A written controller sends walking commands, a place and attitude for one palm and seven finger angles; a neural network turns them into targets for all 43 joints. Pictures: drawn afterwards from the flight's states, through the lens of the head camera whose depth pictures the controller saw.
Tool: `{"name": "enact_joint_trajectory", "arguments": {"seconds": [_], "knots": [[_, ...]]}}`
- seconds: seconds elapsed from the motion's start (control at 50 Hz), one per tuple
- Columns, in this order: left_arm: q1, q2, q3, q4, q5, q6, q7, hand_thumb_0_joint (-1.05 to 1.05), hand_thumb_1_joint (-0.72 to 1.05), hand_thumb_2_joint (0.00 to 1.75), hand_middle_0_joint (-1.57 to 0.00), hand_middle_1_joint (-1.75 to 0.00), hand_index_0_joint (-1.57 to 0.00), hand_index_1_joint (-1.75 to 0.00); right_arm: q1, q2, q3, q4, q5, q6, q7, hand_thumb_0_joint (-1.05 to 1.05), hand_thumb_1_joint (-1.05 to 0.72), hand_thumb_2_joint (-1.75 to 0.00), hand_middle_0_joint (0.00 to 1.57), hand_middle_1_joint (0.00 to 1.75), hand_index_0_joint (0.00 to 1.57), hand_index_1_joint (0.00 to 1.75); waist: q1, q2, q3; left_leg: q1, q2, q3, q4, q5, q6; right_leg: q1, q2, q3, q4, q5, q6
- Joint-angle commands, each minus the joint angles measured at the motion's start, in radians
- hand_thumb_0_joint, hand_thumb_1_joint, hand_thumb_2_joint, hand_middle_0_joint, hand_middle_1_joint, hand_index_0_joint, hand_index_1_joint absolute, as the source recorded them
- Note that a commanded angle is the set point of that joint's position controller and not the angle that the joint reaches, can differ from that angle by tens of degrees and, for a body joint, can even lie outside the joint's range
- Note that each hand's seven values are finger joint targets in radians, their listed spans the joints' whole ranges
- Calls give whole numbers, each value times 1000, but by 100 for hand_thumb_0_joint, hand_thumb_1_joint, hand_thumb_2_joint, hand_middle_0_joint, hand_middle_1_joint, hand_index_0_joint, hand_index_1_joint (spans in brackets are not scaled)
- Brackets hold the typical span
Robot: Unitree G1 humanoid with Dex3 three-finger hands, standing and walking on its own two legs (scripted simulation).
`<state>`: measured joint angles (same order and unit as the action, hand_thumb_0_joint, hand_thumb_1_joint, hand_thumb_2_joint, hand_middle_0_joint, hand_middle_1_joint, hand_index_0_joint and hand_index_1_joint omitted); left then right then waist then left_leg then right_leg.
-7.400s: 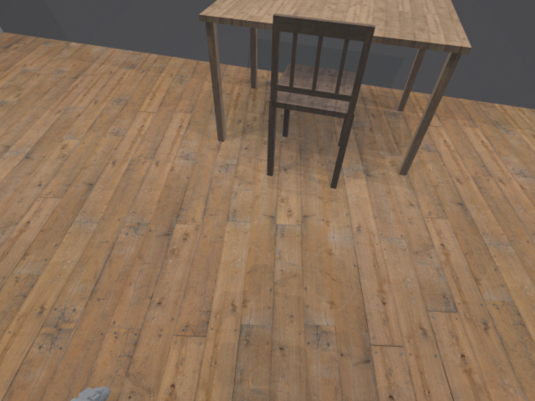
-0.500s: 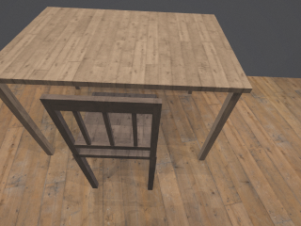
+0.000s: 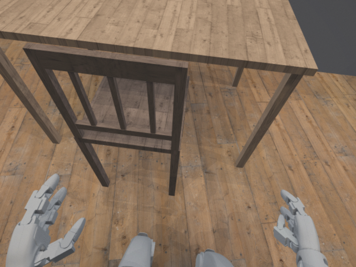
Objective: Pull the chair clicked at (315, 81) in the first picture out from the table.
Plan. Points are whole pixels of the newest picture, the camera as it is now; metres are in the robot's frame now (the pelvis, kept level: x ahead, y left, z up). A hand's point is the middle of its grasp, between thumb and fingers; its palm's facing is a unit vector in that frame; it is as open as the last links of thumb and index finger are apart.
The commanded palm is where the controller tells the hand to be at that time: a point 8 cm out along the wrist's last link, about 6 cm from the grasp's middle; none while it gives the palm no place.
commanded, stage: raise the hand toward the chair's back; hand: left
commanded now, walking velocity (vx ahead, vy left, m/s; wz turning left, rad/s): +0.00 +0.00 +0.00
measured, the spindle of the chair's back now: (118, 104) +0.53 +0.24 -0.01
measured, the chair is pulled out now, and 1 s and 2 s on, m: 0.00 0.00 0.00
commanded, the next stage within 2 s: aim the fingers beside a spindle in 1.56 s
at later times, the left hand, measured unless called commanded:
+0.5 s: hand (78, 202) +0.22 +0.22 +0.04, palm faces -0.01 -1.00 -0.05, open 14.6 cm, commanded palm +0.20 +0.29 +0.06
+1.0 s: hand (57, 181) +0.25 +0.27 +0.07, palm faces +0.03 -1.00 -0.05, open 16.9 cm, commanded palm +0.23 +0.32 +0.07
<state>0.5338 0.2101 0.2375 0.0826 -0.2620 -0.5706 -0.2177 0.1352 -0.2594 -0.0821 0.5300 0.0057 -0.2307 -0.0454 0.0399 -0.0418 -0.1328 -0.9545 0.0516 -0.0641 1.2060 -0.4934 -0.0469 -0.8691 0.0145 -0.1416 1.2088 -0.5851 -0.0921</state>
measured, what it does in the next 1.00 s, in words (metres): shifts its weight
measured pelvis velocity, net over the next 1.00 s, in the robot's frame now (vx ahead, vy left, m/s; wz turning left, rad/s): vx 0.01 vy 0.07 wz -0.02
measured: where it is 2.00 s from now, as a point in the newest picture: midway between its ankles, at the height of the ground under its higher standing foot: outside the picture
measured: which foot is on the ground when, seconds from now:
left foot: down 0.00-1.00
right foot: down 0.00-1.00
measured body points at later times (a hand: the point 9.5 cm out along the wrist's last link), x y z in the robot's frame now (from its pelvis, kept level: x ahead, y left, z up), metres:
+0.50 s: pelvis +0.00 +0.03 +0.01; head +0.08 +0.03 +0.45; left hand +0.22 +0.28 +0.04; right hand +0.14 -0.24 -0.09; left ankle +0.05 +0.16 -0.64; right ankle +0.01 -0.07 -0.64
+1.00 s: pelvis +0.01 +0.07 +0.02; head +0.07 +0.09 +0.46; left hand +0.24 +0.32 +0.07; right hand +0.19 -0.16 -0.05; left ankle +0.05 +0.16 -0.64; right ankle +0.01 -0.07 -0.64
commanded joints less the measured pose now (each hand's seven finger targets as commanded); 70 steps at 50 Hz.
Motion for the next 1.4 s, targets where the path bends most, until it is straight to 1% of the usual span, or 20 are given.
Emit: {"name": "enact_joint_trajectory", "arguments": {"seconds": [0.0, 0.04, 0.08, 0.14, 0.18, 0.22, 0.28, 0.34, 0.38, 0.44, 0.52, 0.6, 0.7, 0.78, 0.88, 1.0, 1.1, 1.18, 1.26, 1.38], "knots": [[-307, 120, -88, -353, -50, -191, -129, 0, 25, 62, -13, -20, -13, -20, 16, -88, 15, -44, 8, -95, -27, 0, -90, -90, 20, 30, 20, 30, -148, 139, -161, 73, -29, 43, -10, 132, 86, 29, -27, 262, -292, 152, 88], [-269, 136, -88, -165, -59, -86, -207, 0, 20, 60, -13, -19, -13, -19, 20, -104, 21, -33, 27, -99, -42, 0, -90, -90, 20, 30, 20, 30, -150, 32, -88, -22, -30, 36, -6, 59, 87, 27, -38, 299, -348, 40, 108], [-235, 174, -30, 10, -73, 72, -264, 0, 15, 58, -13, -18, -13, -18, 11, -110, 23, -50, 47, -83, -56, 0, -90, -90, 20, 30, 20, 30, -111, -30, -71, -66, -37, 37, -22, 32, 90, 76, -49, 335, -392, -36, 115], [-213, 259, 118, -66, -117, 259, -257, 0, 8, 55, -12, -17, -12, -17, -17, -111, 24, -121, 50, -53, -64, 0, -90, -90, 20, 30, 20, 30, -24, -52, -229, -8, -60, 39, -86, 102, 93, 267, -80, 332, -403, 53, 129], [-149, 286, 238, -104, -140, 290, -181, 0, 4, 53, -11, -16, -11, -16, -26, -79, 19, -132, 39, -34, -57, 0, -90, -90, 20, 30, 20, 30, 32, -63, -307, 35, -56, 28, -108, 179, 80, 353, -79, 313, -368, 195, 137], [-136, 227, 243, -230, -137, 229, -93, 0, -1, 51, -11, -16, -11, -16, -10, -40, 14, -125, 31, -35, -42, 0, -90, -90, 20, 30, 20, 30, 37, -30, -347, 72, -47, 33, -129, 248, 72, 375, -77, 287, -325, 385, 141], [-107, 164, 169, -243, -82, 113, -20, 0, -8, 48, -10, -15, -10, -15, 8, -24, 4, -77, 15, -38, -23, 0, -90, -90, 20, 30, 20, 30, 18, -9, -291, 79, -42, 39, -144, 288, 62, 329, -60, 243, -270, 510, 132], [-165, 108, 48, -144, -25, 35, -42, 0, -15, 45, -10, -14, -10, -14, 29, -52, -1, -41, 13, -40, -14, 0, -90, -90, 20, 30, 20, 30, -66, -12, -161, 41, -43, 43, -124, 201, 69, 162, -51, 221, -279, 342, 130], [-192, 87, -17, -101, -15, 16, -84, 0, -20, 43, -9, -13, -9, -13, 37, -77, 0, -43, 20, -51, -19, 0, -90, -90, 20, 30, 20, 30, -89, -10, -103, 42, -44, 42, -123, 149, 79, 71, -41, 209, -299, 190, 111], [-218, 138, 1, -148, -46, 12, -134, 0, -27, 40, -8, -12, -8, -12, 51, -106, -2, -68, 30, -70, -36, 0, -90, -90, 20, 30, 20, 30, -70, 36, -188, 102, -46, 45, -150, 132, 86, 87, -35, 197, -315, 92, 90], [-220, 198, 86, -319, -63, 9, -80, 0, -36, 36, -7, -10, -7, -10, 43, -99, 0, -84, 24, -80, -43, 0, -90, -90, 20, 30, 20, 30, -22, 129, -332, 249, -41, 31, -209, 226, 85, 121, -11, 109, -252, 211, 70], [-173, 148, 69, -311, -44, 31, 3, 0, -45, 32, -6, -9, -6, -9, 34, -86, 5, -80, 15, -57, -30, 0, -90, -90, 20, 30, 20, 30, -27, 138, -286, 294, -34, 9, -238, 281, 71, 88, 0, 59, -228, 255, 66], [-177, 97, -37, -172, 6, 128, -19, 0, -50, 30, -6, -8, -6, -8, 43, -109, 18, -115, 20, -12, -14, 0, -90, -90, 20, 30, 20, 30, -65, 110, -145, 237, -30, -12, -277, 158, 64, 30, 5, 43, -252, 178, 69], [-246, 159, 0, -224, 1, 162, -49, 0, -50, 30, -6, -8, -6, -8, 53, -122, 27, -149, 22, 0, -21, 0, -90, -90, 20, 30, 20, 30, -57, 117, -187, 266, -32, -17, -286, 154, 63, 61, 8, 49, -264, 181, 65], [-319, 203, 61, -340, -20, 99, -8, 0, -50, 30, -6, -8, -6, -8, 58, -110, 41, -142, 9, -6, -24, 0, -90, -90, 20, 30, 20, 30, -45, 169, -248, 339, -28, -36, -287, 212, 52, 59, 10, 45, -247, 200, 60], [-295, 154, 8, -211, -5, 117, -31, 0, -50, 30, -6, -8, -6, -8, 66, -123, 42, -127, 12, 2, -14, 0, -90, -90, 20, 30, 20, 30, -70, 148, -203, 314, -24, -45, -288, 194, 44, 25, 8, 37, -245, 193, 64], [-277, 175, 32, -203, -34, 185, -78, 0, -50, 30, -6, -8, -6, -8, 65, -132, 36, -148, 27, 9, -20, 0, -90, -90, 20, 30, 20, 30, -51, 112, -244, 306, -34, -23, -304, 194, 56, 106, 9, 44, -284, 206, 66], [-284, 208, 80, -276, -41, 150, -35, 0, -50, 30, -6, -8, -6, -8, 61, -120, 32, -138, 20, 1, -22, 0, -90, -90, 20, 30, 20, 30, -39, 119, -254, 328, -31, -18, -293, 270, 53, 119, 11, 45, -280, 243, 64], [-301, 176, 57, -250, -28, 91, 4, 0, -50, 30, -6, -8, -6, -8, 64, -113, 33, -117, 11, -2, -12, 0, -90, -90, 20, 30, 20, 30, -58, 126, -202, 293, -31, -12, -278, 225, 52, 73, 7, 46, -268, 212, 65], [-274, 177, 29, -178, -19, 110, -37, 0, -50, 30, -6, -8, -6, -8, 67, -127, 28, -126, 19, 8, -10, 0, -90, -90, 20, 30, 20, 30, -63, 114, -208, 256, -36, 5, -270, 176, 63, 94, 5, 66, -286, 195, 66]]}}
